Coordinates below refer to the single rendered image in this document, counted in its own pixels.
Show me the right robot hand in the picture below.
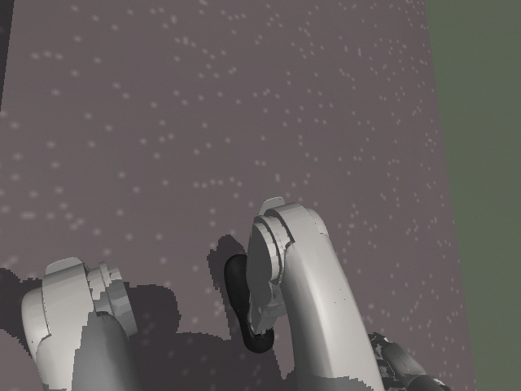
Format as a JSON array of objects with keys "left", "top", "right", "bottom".
[{"left": 368, "top": 332, "right": 428, "bottom": 391}]

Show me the right robot arm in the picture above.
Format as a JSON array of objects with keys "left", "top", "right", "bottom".
[{"left": 407, "top": 375, "right": 454, "bottom": 391}]

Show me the right robot foot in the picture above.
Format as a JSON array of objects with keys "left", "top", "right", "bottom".
[{"left": 224, "top": 254, "right": 274, "bottom": 354}]

